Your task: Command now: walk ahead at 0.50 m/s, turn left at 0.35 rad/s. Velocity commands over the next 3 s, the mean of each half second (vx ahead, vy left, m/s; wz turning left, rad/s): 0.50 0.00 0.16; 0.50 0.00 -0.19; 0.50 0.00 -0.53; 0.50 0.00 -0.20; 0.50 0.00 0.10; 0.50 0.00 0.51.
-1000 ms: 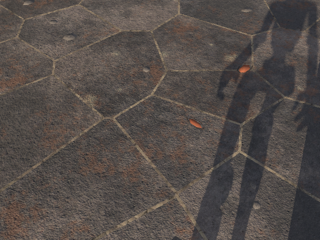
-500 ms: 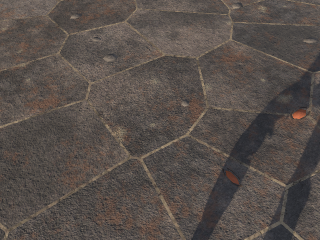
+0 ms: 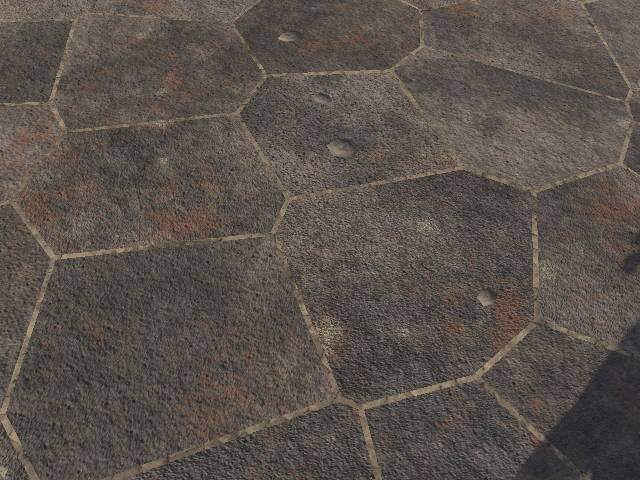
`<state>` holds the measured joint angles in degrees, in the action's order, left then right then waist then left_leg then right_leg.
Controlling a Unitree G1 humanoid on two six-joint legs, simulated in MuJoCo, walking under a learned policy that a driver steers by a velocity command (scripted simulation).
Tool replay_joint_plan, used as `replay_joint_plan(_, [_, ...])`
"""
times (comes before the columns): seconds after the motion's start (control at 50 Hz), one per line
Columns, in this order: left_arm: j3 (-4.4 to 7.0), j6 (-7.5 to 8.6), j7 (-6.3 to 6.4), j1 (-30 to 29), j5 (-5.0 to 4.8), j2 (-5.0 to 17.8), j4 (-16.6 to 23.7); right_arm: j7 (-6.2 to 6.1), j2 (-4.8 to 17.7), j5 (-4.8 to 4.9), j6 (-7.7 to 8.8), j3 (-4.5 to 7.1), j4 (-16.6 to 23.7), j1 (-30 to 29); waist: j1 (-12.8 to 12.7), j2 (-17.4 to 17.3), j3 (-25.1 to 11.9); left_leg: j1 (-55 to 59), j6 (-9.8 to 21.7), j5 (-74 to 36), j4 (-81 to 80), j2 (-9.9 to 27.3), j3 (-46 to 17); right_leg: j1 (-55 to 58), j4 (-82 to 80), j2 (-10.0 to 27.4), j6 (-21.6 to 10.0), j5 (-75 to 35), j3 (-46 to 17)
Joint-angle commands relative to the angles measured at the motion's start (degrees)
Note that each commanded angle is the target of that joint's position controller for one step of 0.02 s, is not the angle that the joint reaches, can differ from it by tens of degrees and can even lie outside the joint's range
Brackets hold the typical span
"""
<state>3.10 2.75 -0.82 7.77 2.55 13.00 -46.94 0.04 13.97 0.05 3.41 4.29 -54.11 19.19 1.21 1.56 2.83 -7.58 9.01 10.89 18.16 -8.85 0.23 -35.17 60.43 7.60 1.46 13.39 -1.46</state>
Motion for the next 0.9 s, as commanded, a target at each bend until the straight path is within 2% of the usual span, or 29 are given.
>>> replay_joint_plan(0.02, [0.52, -0.98, -0.53, 0.9, -0.06, 3.5, 2.4, -0.06, 6.2, 0.13, 1.27, 0.83, 2.0, 4.6, 0.0, -3.7, -0.9, 2.4, 2.9, -29.5, -7.2, 14.8, -10.9, -3.0, -5.5, -0.7, 0.5, -7.3, 3.3])
replay_joint_plan(0.1, [0.03, -0.95, -0.91, -6.4, -0.54, 3.5, 4.8, -0.3, 6.0, -0.1, 1.29, 0.21, 1.2, 8.7, 2.6, -5.1, -0.2, 8.5, 0.2, -32.0, -6.8, 14.9, -10.2, -5.6, -14.2, -2.0, -0.4, -13.0, 4.2])
replay_joint_plan(0.2, [-0.86, -0.1, -1.16, -13.8, -1.05, 3.5, 7.8, -1.09, 6.3, -1.03, 1.39, -0.43, 0.0, 11.7, 4.5, -5.7, 1.8, 15.3, 1.0, -36.2, -5.5, 17.3, -10.7, -5.0, -24.2, -5.1, -2.9, -12.4, 5.9])
replay_joint_plan(0.22, [-0.87, 0.19, -1.15, -13.5, -1.16, 3.8, 8.0, -1.28, 6.7, -1.22, 1.45, -0.45, -0.1, 11.3, 3.8, -6.0, 1.9, 16.0, 1.0, -39.0, -4.7, 18.0, -10.6, -3.2, -26.0, -5.7, -3.9, -11.1, 5.9])
replay_joint_plan(0.26, [-0.39, 0.67, -0.59, -7.4, -1.36, 5.1, 6.5, -1.54, 7.9, -1.44, 1.79, -0.4, 0.1, 8.5, 0.0, -6.9, -0.2, 15.2, -0.1, -52.3, 0.3, 18.3, -9.3, 6.7, -28.8, -8.6, -6.3, -6.7, 6.4])
replay_joint_plan(0.28, [0.21, 0.93, 0.03, -1.3, -1.52, 6.4, 4.6, -1.49, 8.5, -1.69, 1.89, -0.28, 0.0, 7.7, -2.6, -7.2, -3.2, 15.3, -0.5, -58.3, 6.5, 18.0, -8.9, 13.3, -29.7, -10.4, -7.4, -4.5, 6.5])
replay_joint_plan(0.3, [0.82, 1.38, 0.7, 7.6, -1.35, 7.4, 1.9, -1.27, 8.8, -1.47, 1.86, -0.23, 0.1, 6.4, -6.9, -6.0, -7.4, 12.8, -1.1, -56.6, 16.4, 16.6, -7.5, 23.7, -33.7, -10.4, -8.8, -7.3, 6.1])
replay_joint_plan(0.32, [1.7, 1.75, 1.54, 17.0, -0.07, 10.2, -0.2, -0.98, 7.4, -0.92, 2.11, -0.73, 1.2, 6.0, -10.5, -2.7, -13.5, 2.9, -1.4, -40.8, 30.3, 14.3, -6.4, 38.3, -34.1, -2.2, -11.3, -4.6, -2.2])
replay_joint_plan(0.34, [3.54, 1.59, 1.41, 21.2, 1.23, 16.7, -0.7, -0.46, 1.8, 1.54, 1.94, -1.67, 1.9, 13.6, -7.5, 11.1, -21.2, -17.0, -4.6, -0.8, 54.7, 3.3, -1.7, 54.4, -36.2, 15.0, -20.7, -3.1, -30.2])
replay_joint_plan(0.36, [2.77, 0.84, 0.4, 17.3, -1.03, 12.4, -1.2, -0.61, 6.7, -0.5, 1.83, -0.7, 1.4, 11.7, -6.0, 5.0, -18.5, -23.6, -3.3, 16.3, 59.6, 2.9, -6.5, 49.7, -43.4, 15.2, -20.6, -0.2, -39.6])
replay_joint_plan(0.38, [1.93, 0.72, 0.14, 10.4, -1.92, 9.4, -0.1, -0.43, 6.5, -1.07, 1.61, -0.54, 2.6, 7.2, -3.1, 2.0, -8.0, -26.2, -3.3, 11.7, 58.8, 6.6, -6.6, 39.6, -45.1, 13.5, -19.2, 4.9, -30.2])
replay_joint_plan(0.4, [1.11, 0.98, -0.16, 7.0, -1.73, 6.0, 0.2, -0.01, 5.7, -1.33, 1.66, -0.88, 3.3, 4.2, -2.4, -1.2, -3.3, -25.8, -3.3, 8.7, 55.5, 8.8, -5.8, 32.6, -47.7, 11.0, -17.7, 3.5, -23.9])
replay_joint_plan(0.42, [0.62, 1.36, -0.06, 6.5, -1.55, 4.8, -0.3, 0.36, 4.7, -1.52, 1.22, -0.94, 3.5, 3.1, -1.2, -0.6, -0.7, -24.5, -3.5, 7.5, 52.5, 10.5, -5.2, 28.1, -49.4, 8.3, -16.0, 0.5, -18.8])
replay_joint_plan(0.44, [0.17, 1.7, 0.13, 6.8, -1.66, 3.7, -1.3, 0.76, 3.9, -2.09, 0.53, -1.17, 3.5, 3.8, 0.2, 0.9, 0.0, -22.0, -4.1, 6.6, 50.0, 11.7, -4.6, 24.4, -50.9, 5.9, -14.5, -2.4, -14.6])
replay_joint_plan(0.5, [0.46, 3.1, -0.01, 10.5, -2.0, 5.3, -3.7, 1.62, 2.4, -2.41, -0.54, -1.55, 3.7, 3.3, 1.1, 2.0, -0.3, -22.2, -5.6, 3.6, 46.3, 13.0, -2.3, 23.2, -53.0, 4.1, -14.6, -10.6, -9.1])
replay_joint_plan(0.54, [0.66, 3.35, -0.08, 12.4, -2.1, 6.2, -4.6, 1.81, 2.5, -2.34, -0.76, -1.71, 5.4, -1.7, 0.4, 1.6, 0.8, -26.4, -6.7, -0.4, 42.1, 14.6, -0.9, 24.3, -54.6, 3.5, -14.7, -11.9, -6.8])
replay_joint_plan(0.58, [0.55, 3.28, -0.11, 14.4, -2.26, 6.1, -5.5, 1.87, 2.4, -2.16, -0.78, -1.93, 7.2, -7.3, -0.9, 1.5, 1.8, -29.3, -7.7, -4.4, 35.8, 15.3, 0.4, 26.2, -55.1, 2.3, -14.1, -14.8, -4.7])
replay_joint_plan(0.64, [0.46, 3.27, -0.05, 17.2, -2.41, 6.3, -6.5, 2.05, 1.2, -1.8, -0.6, -2.65, 9.2, -13.9, -2.7, 2.0, 1.8, -27.8, -8.4, -9.8, 25.5, 14.4, 2.3, 28.3, -54.2, 1.0, -12.6, -19.7, -1.8])
replay_joint_plan(0.72, [0.4, 2.85, 0.51, 21.0, -2.02, 6.9, -7.8, 1.84, 1.5, -1.61, -0.23, -2.89, 11.4, -20.2, -4.7, 2.1, 1.7, -26.3, -8.5, -10.2, 17.6, 12.2, 2.8, 33.8, -50.3, 2.5, -12.7, -25.8, -4.1])
replay_joint_plan(0.78, [0.8, 2.42, 1.08, 19.6, -1.52, 8.5, -7.6, 1.45, 3.0, -1.46, 0.6, -2.47, 11.9, -19.7, -3.2, 3.0, 0.8, -21.9, -7.3, -4.7, 13.5, 10.7, 1.8, 36.5, -45.6, 4.3, -12.2, -30.7, -6.7])
replay_joint_plan(0.8, [0.98, 2.32, 1.18, 18.5, -1.45, 9.0, -7.4, 1.18, 3.8, -1.49, 1.01, -2.1, 11.2, -16.6, -1.5, 3.3, -0.3, -17.3, -6.7, -2.3, 11.6, 9.7, 1.7, 36.4, -42.6, 4.2, -11.5, -33.7, -7.2])
replay_joint_plan(0.82, [1.06, 2.21, 1.11, 17.4, -1.65, 9.2, -7.2, 0.71, 4.9, -1.72, 1.58, -1.52, 9.2, -10.2, 1.5, 2.1, -3.4, -8.9, -5.7, -2.6, 7.6, 8.4, 2.3, 35.3, -35.5, 2.5, -10.6, -36.8, -6.2])
replay_joint_plan(0.84, [0.74, 2.31, 0.93, 17.1, -2.1, 8.0, -6.7, -0.07, 7.5, -2.73, 2.41, -0.53, 6.7, -1.5, 4.8, -0.6, -9.2, 4.6, -3.9, -3.8, 6.3, 11.8, -0.7, 29.3, -24.4, -0.6, -9.5, -31.4, -4.0])
replay_joint_plan(0.86, [-0.35, 2.47, 0.75, 17.9, -3.57, 3.6, -3.7, -1.01, 13.2, -4.35, 2.78, 0.79, 6.7, 6.7, 6.7, -8.9, -18.2, 20.6, -0.3, 2.1, 4.7, 27.9, -18.3, 15.3, -6.2, -6.1, -7.5, -10.4, -0.2])
replay_joint_plan(0.88, [-0.27, 1.84, 1.1, 22.7, -4.14, 2.4, -3.2, -0.65, 15.8, -3.47, 1.7, 1.76, 6.6, 5.8, 3.8, -17.5, -22.0, 25.3, 4.3, 3.3, -0.9, 36.5, -36.1, 2.1, 5.6, -11.7, -7.1, 18.3, 1.4])
replay_joint_plan(0.9, [0.97, 0.84, 1.42, 19.4, -2.59, 7.1, -4.5, -0.34, 9.9, -2.39, 1.12, 0.54, 7.5, 1.5, 2.5, -7.6, -14.2, 18.2, 2.8, 9.4, -1.9, 33.1, -31.4, -0.9, 9.5, -7.5, -7.7, 14.4, -2.0])
